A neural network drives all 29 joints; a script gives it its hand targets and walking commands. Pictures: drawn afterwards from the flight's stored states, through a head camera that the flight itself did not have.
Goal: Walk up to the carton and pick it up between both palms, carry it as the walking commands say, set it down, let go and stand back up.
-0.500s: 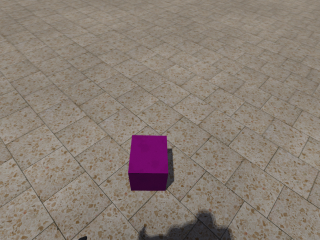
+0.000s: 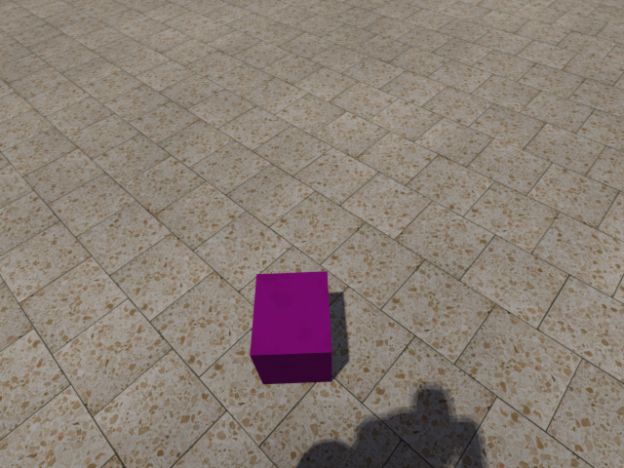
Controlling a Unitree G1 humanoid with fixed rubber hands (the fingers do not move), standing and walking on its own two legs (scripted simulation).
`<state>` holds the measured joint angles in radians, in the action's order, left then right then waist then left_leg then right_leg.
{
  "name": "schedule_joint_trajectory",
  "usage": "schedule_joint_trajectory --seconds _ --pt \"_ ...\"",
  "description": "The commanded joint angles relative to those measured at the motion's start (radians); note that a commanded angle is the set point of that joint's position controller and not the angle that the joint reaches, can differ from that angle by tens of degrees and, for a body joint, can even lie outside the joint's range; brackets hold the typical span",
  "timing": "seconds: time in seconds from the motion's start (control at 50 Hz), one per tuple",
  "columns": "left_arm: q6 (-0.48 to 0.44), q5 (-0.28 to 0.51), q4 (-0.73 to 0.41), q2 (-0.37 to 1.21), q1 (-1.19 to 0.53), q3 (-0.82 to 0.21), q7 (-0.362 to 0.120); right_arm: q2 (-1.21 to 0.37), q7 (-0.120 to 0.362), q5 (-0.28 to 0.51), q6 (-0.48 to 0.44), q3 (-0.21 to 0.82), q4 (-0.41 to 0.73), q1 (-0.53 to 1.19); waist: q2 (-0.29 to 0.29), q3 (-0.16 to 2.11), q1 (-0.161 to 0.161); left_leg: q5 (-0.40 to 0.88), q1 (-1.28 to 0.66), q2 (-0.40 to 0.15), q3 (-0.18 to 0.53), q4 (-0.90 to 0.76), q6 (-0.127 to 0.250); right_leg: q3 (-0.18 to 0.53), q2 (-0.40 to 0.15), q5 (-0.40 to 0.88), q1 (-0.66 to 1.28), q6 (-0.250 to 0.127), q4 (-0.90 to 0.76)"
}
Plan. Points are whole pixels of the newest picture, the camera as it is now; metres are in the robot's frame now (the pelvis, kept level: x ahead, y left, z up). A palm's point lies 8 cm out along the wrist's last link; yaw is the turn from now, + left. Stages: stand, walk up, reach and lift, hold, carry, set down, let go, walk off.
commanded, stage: walk up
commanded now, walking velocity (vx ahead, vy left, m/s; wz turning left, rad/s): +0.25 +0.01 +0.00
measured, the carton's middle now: (294, 328) +0.59 +0.11 -0.65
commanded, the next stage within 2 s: none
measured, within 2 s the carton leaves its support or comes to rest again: neither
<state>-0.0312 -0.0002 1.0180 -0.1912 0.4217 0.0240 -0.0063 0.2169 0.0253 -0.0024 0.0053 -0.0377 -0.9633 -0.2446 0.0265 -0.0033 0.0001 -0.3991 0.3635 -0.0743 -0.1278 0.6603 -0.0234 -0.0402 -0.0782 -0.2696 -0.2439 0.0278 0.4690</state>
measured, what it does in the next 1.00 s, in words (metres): steps to the left: left foot, then right foot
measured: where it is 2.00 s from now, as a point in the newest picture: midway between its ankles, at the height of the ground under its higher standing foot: outside the picture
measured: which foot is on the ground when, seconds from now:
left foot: up 0.00-0.02, down 0.04-0.42, up 0.44-0.82, down 0.84-1.00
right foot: down 0.00-0.04, up 0.06-0.38, down 0.40-0.82, up 0.84-1.00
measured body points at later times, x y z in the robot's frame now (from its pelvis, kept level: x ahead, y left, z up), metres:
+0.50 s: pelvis +0.08 -0.01 +0.00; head +0.09 -0.03 +0.45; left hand +0.16 +0.23 -0.14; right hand +0.11 -0.25 -0.16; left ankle +0.03 +0.12 -0.73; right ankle +0.10 -0.14 -0.74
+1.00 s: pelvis +0.09 +0.13 +0.00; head +0.08 +0.16 +0.45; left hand +0.12 +0.36 -0.17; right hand +0.12 -0.12 -0.13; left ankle +0.07 +0.17 -0.74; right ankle +0.07 -0.09 -0.65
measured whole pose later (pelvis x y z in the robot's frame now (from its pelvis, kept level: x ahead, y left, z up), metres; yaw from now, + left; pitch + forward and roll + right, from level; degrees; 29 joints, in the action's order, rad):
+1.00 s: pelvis +0.09 +0.13 +0.00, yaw +1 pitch -2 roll -5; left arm 0.05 0.00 1.04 -0.19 0.24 0.08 -0.01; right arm 0.19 0.01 0.00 -0.02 -0.03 -0.98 -0.32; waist 0.01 -0.01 0.00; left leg -0.34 0.18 -0.05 -0.12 0.54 0.02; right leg -0.04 -0.12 -0.30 -0.41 0.07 1.04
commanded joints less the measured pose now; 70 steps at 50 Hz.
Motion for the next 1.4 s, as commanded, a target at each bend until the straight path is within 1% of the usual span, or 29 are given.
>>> schedule_joint_trajectory --seconds 0.0,0.04,0.06,0.1,0.14,0.26,0.32,0.36,0.4,0.42,0.46,0.56,0.58,0.6,0.62,0.66,0.7,0.74,0.78,0.8,0.82,0.84,0.86,0.9,0.94,1.0,1.06,1.2,1.38 --pt "-0.012 -0.022 -0.056 -0.17 -0.044 0.046 0.021 0.06 -0.018 -0.005 -0.055 -0.011 -0.017 -0.132 -0.162 0.156 0.033 0.223 -0.321 0.036 -0.028 -0.321 -0.01 0.061 -0.129 0.193 0.058 -0.096 0.014" --pt "-0.016 -0.021 -0.116 -0.076 -0.092 0.028 0.012 0.2 -0.026 -0.028 -0.062 -0.051 -0.055 -0.26 0.207 0.127 0.081 0.077 -0.499 -0.317 0.389 -0.451 0.085 -0.089 0.043 -0.222 -0.325 -0.006 0.348" --pt "0.005 -0.035 -0.126 -0.08 -0.157 0.026 0.013 0.237 -0.028 -0.028 -0.056 -0.051 -0.053 -0.272 0.202 -0.001 0.101 0.012 -0.405 -0.417 0.505 -0.508 0.171 -0.03 0.004 -0.323 -0.441 -0.002 0.472" --pt "0.016 -0.029 -0.103 -0.072 -0.158 0.033 -0.003 0.133 -0.029 -0.026 -0.046 -0.019 -0.045 -0.159 0.124 -0.136 0.049 -0.174 -0.198 -0.332 0.399 -0.547 0.173 0.019 -0.045 -0.195 -0.376 0.0 0.492" --pt "0.037 -0.044 -0.063 -0.083 -0.125 0.045 -0.013 0.172 -0.044 -0.02 -0.049 -0.032 -0.03 -0.129 0.019 -0.159 0.046 -0.008 -0.187 -0.356 0.392 -0.552 0.138 0.02 -0.043 -0.092 -0.367 0.032 0.514" --pt "0.038 -0.027 -0.073 -0.04 -0.219 0.033 -0.023 0.143 -0.045 -0.02 -0.052 -0.037 -0.044 -0.151 0.186 -0.076 0.058 0.329 -0.292 -0.291 0.231 -0.463 0.154 -0.028 -0.021 -0.085 -0.29 0.033 0.312" --pt "0.02 -0.019 -0.058 -0.034 -0.256 0.013 -0.011 0.172 -0.045 -0.023 -0.04 -0.046 -0.035 -0.105 0.167 -0.028 0.048 0.498 -0.321 -0.254 0.16 -0.358 0.151 -0.077 0.019 -0.096 -0.164 0.02 0.1" --pt "-0.005 -0.014 -0.01 -0.051 -0.159 0.004 0.011 0.117 -0.047 -0.008 -0.023 -0.024 -0.036 -0.007 0.162 0.033 -0.039 0.742 -0.285 -0.116 0.052 -0.173 0.077 -0.044 0.003 0.25 0.073 0.005 -0.196" --pt "-0.03 -0.006 0.006 -0.206 -0.089 0.032 0.02 0.009 -0.044 0.014 -0.025 0.001 -0.007 -0.099 -0.17 0.233 -0.009 0.219 -0.091 0.016 0.023 -0.074 -0.009 0.133 -0.22 1.101 0.403 -0.081 -0.03" --pt "-0.023 -0.004 0.02 -0.194 -0.065 0.027 0.02 0.021 -0.048 0.012 -0.014 -0.002 -0.011 -0.098 -0.236 0.212 -0.033 -0.076 -0.072 0.044 0.038 -0.063 -0.01 0.163 -0.253 1.168 0.375 -0.125 -0.035" --pt "-0.009 -0.011 0.024 -0.153 -0.106 0.017 0.029 0.031 -0.052 0.013 0.005 -0.006 -0.012 -0.093 -0.248 0.147 -0.036 -0.132 -0.019 0.05 0.067 0.005 -0.008 0.137 -0.252 1.108 0.371 -0.159 -0.028" --pt "0.018 -0.004 0.024 -0.15 -0.187 0.006 0.039 0.042 -0.046 0.0 0.001 -0.016 -0.033 -0.106 -0.213 0.118 -0.005 0.187 -0.158 0.019 0.062 -0.23 -0.005 0.076 -0.129 0.722 0.221 -0.103 -0.079" --pt "0.019 0.001 0.014 -0.16 -0.142 0.03 0.048 0.071 -0.037 0.007 0.002 -0.02 -0.028 -0.124 -0.14 0.115 -0.017 0.184 -0.155 0.017 0.028 -0.204 -0.026 0.091 -0.135 0.444 0.187 -0.093 -0.092" --pt "0.032 -0.014 0.059 -0.319 0.054 0.085 0.065 0.139 -0.006 -0.021 0.026 -0.046 0.024 -0.056 -0.097 0.132 -0.107 -0.107 0.12 0.087 -0.038 0.067 -0.03 0.343 -0.308 -0.121 0.359 -0.124 -0.169" --pt "0.037 -0.02 0.055 -0.342 0.069 0.088 0.075 0.129 0.016 -0.026 0.042 -0.042 0.084 0.043 -0.191 0.073 -0.136 -0.132 0.308 0.02 0.085 0.321 -0.033 0.515 -0.463 -0.451 0.349 -0.189 -0.323" --pt "0.046 -0.02 -0.016 -0.309 -0.116 0.096 0.078 0.137 0.038 -0.026 0.043 -0.049 0.109 0.084 -0.171 -0.033 -0.064 -0.013 0.306 -0.032 0.163 0.462 -0.039 0.418 -0.464 -0.433 0.126 -0.192 -0.362" --pt "0.033 -0.029 -0.038 -0.266 -0.195 0.093 0.073 0.101 0.036 -0.033 0.025 -0.032 0.099 0.021 -0.143 0.004 -0.019 -0.009 0.186 -0.06 0.201 0.275 -0.043 0.236 -0.355 -0.203 0.074 -0.133 -0.278" --pt "0.03 -0.049 -0.031 -0.259 -0.164 0.1 0.064 0.071 0.041 -0.039 0.019 -0.014 0.097 -0.004 -0.249 0.012 -0.036 -0.06 0.1 -0.019 0.13 0.133 -0.049 0.14 -0.301 -0.185 0.044 -0.12 -0.249" --pt "0.039 -0.05 -0.065 -0.264 -0.261 0.109 0.039 0.071 0.033 -0.029 0.011 -0.009 0.056 -0.13 -0.324 0.025 0.044 0.02 -0.155 0.013 0.066 -0.1 -0.046 0.017 -0.205 -0.251 -0.097 -0.077 -0.148" --pt "0.035 -0.052 -0.077 -0.18 -0.294 0.091 0.021 0.069 0.013 -0.022 -0.014 -0.012 0.002 -0.208 -0.268 0.054 0.087 0.093 -0.327 0.037 0.07 -0.246 -0.042 -0.075 -0.09 -0.244 -0.184 -0.033 0.041" --pt "0.041 -0.05 -0.09 -0.095 -0.304 0.073 0.009 0.163 -0.001 -0.025 -0.035 -0.039 -0.052 -0.338 0.118 0.058 0.159 -0.084 -0.428 -0.176 0.338 -0.453 -0.041 -0.138 -0.003 -0.294 -0.377 0.0 0.43" --pt "0.057 -0.058 -0.11 -0.05 -0.28 0.051 0.01 0.263 -0.022 -0.031 -0.046 -0.054 -0.04 -0.334 0.334 -0.041 0.132 -0.298 -0.27 -0.369 0.611 -0.614 -0.042 -0.013 0.011 -0.298 -0.497 0.002 0.582" --pt "0.066 -0.06 -0.12 -0.055 -0.312 0.043 0.003 0.284 -0.028 -0.033 -0.037 -0.051 -0.018 -0.237 0.267 -0.085 0.111 -0.525 -0.147 -0.404 0.66 -0.692 0.0 0.054 -0.042 -0.178 -0.48 -0.001 0.633" --pt "0.062 -0.045 -0.086 -0.109 -0.286 0.054 -0.01 0.172 -0.025 -0.024 -0.039 -0.019 -0.012 -0.128 0.134 -0.178 0.045 -0.39 -0.079 -0.306 0.545 -0.648 -0.028 0.068 -0.059 -0.041 -0.456 -0.01 0.672" --pt "0.063 -0.05 -0.063 -0.113 -0.218 0.072 -0.021 0.158 -0.029 -0.013 -0.062 -0.017 -0.015 -0.161 -0.011 -0.189 0.04 -0.039 -0.144 -0.281 0.45 -0.57 -0.094 0.079 -0.039 0.059 -0.402 0.021 0.666" --pt "0.07 -0.03 -0.038 -0.094 -0.169 0.076 -0.019 0.106 -0.039 0.006 -0.083 -0.008 -0.062 -0.285 0.089 -0.097 0.046 0.668 -0.331 -0.21 0.269 -0.412 -0.138 0.064 0.005 0.065 -0.36 0.038 0.62" --pt "0.078 -0.021 -0.031 -0.087 -0.186 0.068 -0.015 0.106 -0.053 0.017 -0.086 -0.01 -0.084 -0.361 0.175 -0.071 0.067 0.972 -0.44 -0.2 0.235 -0.338 -0.148 0.038 0.037 0.022 -0.398 0.033 0.643" --pt "0.078 -0.029 -0.038 -0.088 -0.252 0.063 -0.007 0.075 -0.067 0.005 -0.086 -0.005 -0.088 -0.406 0.106 -0.061 0.08 0.868 -0.524 -0.221 0.261 -0.346 -0.056 0.029 0.036 0.043 -0.454 0.005 0.657" --pt "0.078 -0.032 -0.064 -0.069 -0.295 0.05 0.0 0.034 -0.066 -0.005 -0.079 -0.005 -0.094 -0.461 0.105 -0.167 0.079 0.755 -0.442 -0.212 0.258 -0.395 -0.024 0.019 0.021 0.058 -0.468 0.009 0.638"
